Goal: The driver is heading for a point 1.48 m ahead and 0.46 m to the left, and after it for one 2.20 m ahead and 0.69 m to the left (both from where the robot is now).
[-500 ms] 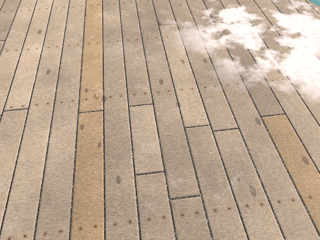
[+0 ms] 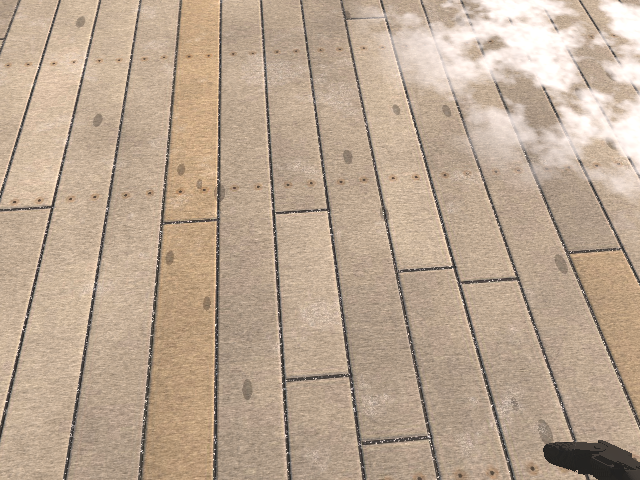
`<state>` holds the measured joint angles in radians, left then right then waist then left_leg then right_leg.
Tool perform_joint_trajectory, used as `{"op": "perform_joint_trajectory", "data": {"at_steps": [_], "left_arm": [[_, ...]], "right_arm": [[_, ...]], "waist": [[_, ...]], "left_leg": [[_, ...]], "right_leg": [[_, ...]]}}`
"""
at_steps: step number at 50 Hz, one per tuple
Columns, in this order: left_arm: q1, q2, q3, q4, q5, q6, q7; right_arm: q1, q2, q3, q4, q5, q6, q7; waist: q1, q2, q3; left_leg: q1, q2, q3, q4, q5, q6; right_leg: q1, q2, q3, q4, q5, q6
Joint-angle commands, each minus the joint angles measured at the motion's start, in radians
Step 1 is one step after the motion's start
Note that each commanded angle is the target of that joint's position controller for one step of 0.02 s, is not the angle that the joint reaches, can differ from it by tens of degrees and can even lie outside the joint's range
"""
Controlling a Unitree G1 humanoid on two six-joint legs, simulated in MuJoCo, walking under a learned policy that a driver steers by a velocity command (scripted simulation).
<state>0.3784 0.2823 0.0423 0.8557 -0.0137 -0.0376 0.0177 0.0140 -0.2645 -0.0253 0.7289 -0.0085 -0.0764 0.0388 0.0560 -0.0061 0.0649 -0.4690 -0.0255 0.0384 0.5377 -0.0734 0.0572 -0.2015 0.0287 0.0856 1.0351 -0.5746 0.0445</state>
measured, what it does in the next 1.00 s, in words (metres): walks ahead: right foot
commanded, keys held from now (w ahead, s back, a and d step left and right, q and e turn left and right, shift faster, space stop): no key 0.46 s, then w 0.44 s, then w+q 0.10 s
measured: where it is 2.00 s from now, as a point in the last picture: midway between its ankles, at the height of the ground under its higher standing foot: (331, 310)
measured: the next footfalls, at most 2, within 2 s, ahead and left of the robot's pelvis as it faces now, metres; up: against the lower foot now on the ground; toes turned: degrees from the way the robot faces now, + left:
right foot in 0.24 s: +0.12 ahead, -0.14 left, +0.00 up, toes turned +1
right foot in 1.02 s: +0.43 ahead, -0.20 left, +0.00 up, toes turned +0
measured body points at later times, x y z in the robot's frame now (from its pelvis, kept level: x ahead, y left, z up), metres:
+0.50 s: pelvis +0.09 -0.01 +0.01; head +0.09 -0.02 +0.46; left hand +0.17 +0.25 -0.11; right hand +0.19 -0.27 -0.12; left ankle +0.12 +0.09 -0.72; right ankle +0.08 -0.14 -0.72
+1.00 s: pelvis +0.27 -0.07 +0.00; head +0.28 -0.09 +0.45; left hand +0.48 +0.17 -0.07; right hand +0.21 -0.34 -0.14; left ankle +0.12 +0.09 -0.72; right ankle +0.39 -0.20 -0.72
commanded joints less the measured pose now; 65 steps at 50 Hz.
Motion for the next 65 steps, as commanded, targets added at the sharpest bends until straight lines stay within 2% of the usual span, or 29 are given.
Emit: {"op": "perform_joint_trajectory", "data": {"at_steps": [1, 3, 5, 9, 12, 13, 14, 15, 18, 23, 26, 30, 34, 36, 37, 38, 40, 42, 44, 46, 48, 50, 51, 52, 53, 54, 55, 57, 65], "left_arm": [[0.012, 0.123, 0.033, -0.053, 0.005, 0.017, 0.021], [0.063, 0.079, 0.027, -0.05, 0.015, 0.047, 0.03], [0.048, 0.055, 0.021, -0.046, 0.017, 0.053, 0.037], [-0.014, 0.06, 0.018, -0.046, 0.021, 0.063, 0.031], [-0.059, 0.063, 0.018, -0.058, 0.047, 0.065, 0.028], [-0.082, 0.094, 0.02, -0.077, 0.047, 0.061, 0.033], [-0.125, 0.178, 0.042, -0.058, 0.036, 0.055, 0.031], [-0.141, 0.104, 0.029, -0.066, 0.034, 0.043, 0.028], [-0.163, 0.057, 0.014, -0.049, 0.033, 0.019, 0.024], [-0.126, 0.078, 0.018, -0.012, 0.021, 0.002, 0.025], [-0.1, 0.086, 0.024, 0.01, 0.009, 0.012, 0.025], [-0.08, 0.081, 0.025, 0.009, -0.01, -0.022, 0.019], [-0.114, 0.057, 0.023, -0.015, -0.009, -0.067, 0.0], [-0.19, 0.033, 0.014, -0.052, 0.003, -0.096, -0.013], [-0.251, 0.042, 0.014, -0.082, -0.007, -0.103, -0.018], [-0.309, 0.063, 0.022, -0.1, -0.021, -0.095, -0.019], [-0.324, 0.031, 0.006, -0.116, -0.029, -0.09, -0.033], [-0.325, 0.021, 0.003, -0.126, -0.019, -0.086, -0.043], [-0.31, -0.019, -0.015, -0.118, -0.003, -0.078, -0.058], [-0.285, 0.03, 0.0, -0.112, -0.01, -0.066, -0.056], [-0.245, 0.072, 0.019, -0.105, -0.012, -0.054, -0.042], [-0.057, 0.133, 0.059, -0.056, -0.011, -0.048, -0.023], [0.088, 0.201, 0.083, -0.036, -0.003, -0.043, -0.01], [0.133, 0.297, 0.088, -0.034, 0.022, -0.041, -0.015], [0.094, 0.219, 0.069, -0.035, 0.02, -0.054, -0.026], [-0.009, 0.162, 0.05, -0.052, 0.007, -0.067, -0.03], [-0.093, 0.121, 0.038, -0.061, 0.007, -0.074, -0.033], [-0.164, 0.069, 0.027, -0.059, 0.027, -0.085, -0.037], [-0.112, 0.105, 0.048, 0.0, 0.034, -0.086, 0.002]], "right_arm": [[0.074, -0.074, -0.019, -0.01, 0.006, 0.009, -0.006], [0.022, -0.088, -0.025, 0.006, -0.019, 0.005, -0.003], [0.01, -0.085, -0.026, 0.025, -0.026, 0.006, -0.009], [0.016, -0.125, -0.034, 0.051, -0.007, 0.028, -0.028], [0.028, -0.069, -0.009, 0.077, -0.006, 0.04, -0.029], [0.056, -0.06, -0.003, 0.088, -0.012, 0.04, -0.028], [0.12, -0.061, -0.008, 0.089, -0.006, 0.044, -0.03], [0.092, -0.096, -0.015, 0.104, -0.012, 0.049, -0.038], [0.117, -0.081, -0.012, 0.125, -0.01, 0.056, -0.049], [0.114, -0.078, -0.012, 0.16, 0.0, 0.048, -0.044], [0.134, -0.091, -0.019, 0.188, 0.017, 0.057, -0.047], [0.152, -0.092, -0.024, 0.194, 0.031, 0.021, -0.042], [0.238, -0.122, -0.035, 0.217, 0.037, -0.03, -0.026], [0.41, -0.202, -0.063, 0.26, 0.041, -0.033, -0.023], [0.487, -0.21, -0.066, 0.28, 0.028, -0.035, -0.021], [0.481, -0.155, -0.049, 0.276, 0.014, -0.035, -0.022], [0.443, -0.135, -0.038, 0.26, 0.025, -0.031, -0.028], [0.347, -0.115, -0.028, 0.235, 0.025, -0.004, -0.041], [0.275, -0.159, -0.035, 0.205, 0.022, 0.009, -0.053], [0.301, -0.204, -0.051, 0.213, 0.035, 0.005, -0.053], [0.306, -0.198, -0.052, 0.219, 0.047, 0.002, -0.052], [0.302, -0.161, -0.041, 0.215, 0.035, 0.0, -0.049], [0.316, -0.085, -0.018, 0.194, 0.009, 0.003, -0.047], [0.45, 0.047, 0.01, 0.17, 0.016, -0.011, -0.048], [0.427, -0.058, -0.018, 0.177, 0.058, -0.017, -0.048], [0.355, -0.117, -0.036, 0.152, 0.074, -0.016, -0.049], [0.305, -0.121, -0.04, 0.143, 0.062, -0.012, -0.054], [0.323, -0.102, -0.052, 0.16, 0.04, 0.005, -0.055], [0.192, -0.059, -0.064, 0.089, 0.031, 0.046, -0.038]], "waist": [[-0.064, 0.022, -0.167], [-0.004, 0.122, -0.142], [0.002, 0.122, -0.149], [-0.014, 0.093, -0.175], [-0.003, 0.07, -0.086], [-0.02, 0.028, -0.05], [-0.093, -0.131, -0.018], [-0.064, -0.107, -0.011], [-0.076, -0.079, -0.014], [-0.059, -0.02, -0.087], [-0.054, -0.017, -0.068], [-0.056, -0.005, 0.056], [-0.091, 0.032, 0.0], [-0.162, 0.197, -0.071], [-0.201, 0.233, -0.078], [-0.191, 0.11, -0.052], [-0.165, 0.062, -0.012], [-0.113, 0.057, 0.026], [-0.091, 0.094, 0.013], [-0.073, 0.126, -0.015], [-0.027, 0.1, -0.008], [0.079, 0.065, -0.095], [0.133, -0.054, -0.206], [0.048, -0.381, -0.331], [0.048, -0.299, -0.272], [0.021, -0.222, -0.137], [-0.001, -0.149, -0.083], [-0.047, -0.136, -0.057], [-0.057, -0.039, 0.002]], "left_leg": [[0.372, 0.286, -0.336, -0.22, 0.266, 0.192], [0.19, 0.261, -0.27, -0.266, 0.234, 0.196], [0.131, 0.219, -0.198, -0.271, 0.241, 0.187], [0.094, 0.222, -0.208, -0.305, -0.135, 0.164], [-0.02, 0.158, -0.197, -0.312, -0.503, 0.059], [-0.022, 0.123, -0.178, -0.271, -0.52, 0.015], [0.079, 0.048, -0.077, -0.213, -0.408, -0.015], [0.159, 0.047, -0.08, -0.175, -0.345, -0.034], [0.183, 0.056, -0.091, -0.159, -0.267, -0.007], [0.226, 0.055, -0.081, -0.118, -0.055, -0.003], [0.195, 0.019, -0.051, -0.08, -0.391, 0.017], [0.089, 0.052, -0.112, -0.062, -0.553, 0.061], [0.218, 0.095, -0.209, -0.069, -0.367, 0.118], [0.545, 0.266, -0.499, -0.166, -0.083, 0.233], [0.685, 0.386, -0.673, -0.223, 0.001, 0.312], [0.729, 0.402, -0.667, -0.24, -0.008, 0.296], [0.711, 0.405, -0.552, -0.233, 0.063, 0.261], [0.514, 0.323, -0.394, -0.329, -0.07, 0.172], [0.286, 0.214, -0.192, -0.369, -0.01, 0.126], [0.204, 0.213, -0.17, -0.395, -0.085, 0.105], [0.209, 0.224, -0.177, -0.338, -0.068, 0.077], [0.184, 0.178, -0.13, -0.079, 0.112, 0.024], [0.068, 0.107, -0.07, 0.232, -0.038, -0.029], [-0.142, -0.028, -0.077, 0.599, -0.5, -0.063], [-0.237, -0.008, -0.172, 0.772, -0.483, -0.05], [-0.302, 0.049, -0.159, 0.815, -0.395, -0.019], [-0.278, 0.1, -0.143, 0.785, -0.295, -0.003], [-0.157, 0.154, -0.172, 0.677, -0.183, 0.001], [-0.291, 0.145, -0.183, 0.437, 0.041, -0.04]], "right_leg": [[-0.315, -0.081, 0.006, 0.159, 0.046, 0.013], [-0.158, -0.115, 0.01, 0.012, 0.109, 0.024], [-0.077, -0.1, -0.024, -0.153, 0.084, 0.026], [0.055, -0.09, -0.045, -0.382, 0.327, 0.002], [0.144, -0.099, -0.032, -0.539, 0.397, -0.04], [0.119, -0.157, 0.033, -0.62, 0.382, -0.065], [-0.046, -0.152, 0.05, -0.64, 0.176, -0.096], [-0.119, -0.118, 0.023, -0.668, 0.086, -0.085], [-0.104, -0.106, 0.004, -0.656, 0.22, -0.041], [-0.006, -0.099, -0.014, -0.597, 0.46, -0.047], [-0.039, -0.076, -0.024, -0.599, 0.126, -0.088], [-0.119, -0.117, 0.053, -0.612, -0.06, -0.154], [-0.151, -0.082, 0.007, -0.461, 0.214, -0.146], [-0.408, -0.001, -0.1, -0.156, 0.361, -0.083], [-0.623, -0.001, -0.061, 0.041, 0.011, -0.078], [-0.747, -0.054, -0.025, 0.19, -0.041, -0.101], [-0.853, -0.136, -0.014, 0.21, 0.021, -0.101], [-0.691, -0.178, -0.041, -0.025, 0.144, -0.078], [-0.379, -0.124, -0.122, -0.246, 0.342, -0.048], [-0.164, -0.073, -0.141, -0.349, 0.492, -0.027], [-0.073, -0.052, -0.13, -0.433, 0.522, -0.034], [0.145, -0.037, -0.128, -0.456, 0.463, -0.071], [0.333, -0.194, 0.044, -0.491, 0.322, -0.117], [0.479, -0.442, 0.535, -0.711, 0.079, -0.256], [0.382, -0.456, 0.724, -0.874, -0.159, -0.276], [0.278, -0.442, 0.579, -0.867, -0.174, -0.237], [0.17, -0.399, 0.418, -0.855, -0.029, -0.208], [0.051, -0.312, 0.161, -0.858, 0.251, -0.165], [0.104, -0.333, -0.071, -0.961, 0.411, -0.219]]}}
Velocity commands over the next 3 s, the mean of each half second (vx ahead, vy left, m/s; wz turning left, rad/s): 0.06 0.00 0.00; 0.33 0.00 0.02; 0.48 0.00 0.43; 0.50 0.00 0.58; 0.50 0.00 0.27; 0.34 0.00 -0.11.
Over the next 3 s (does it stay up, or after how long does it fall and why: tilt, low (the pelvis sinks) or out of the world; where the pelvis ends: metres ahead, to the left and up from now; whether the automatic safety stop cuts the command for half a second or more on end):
stays up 1.13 0.37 0.02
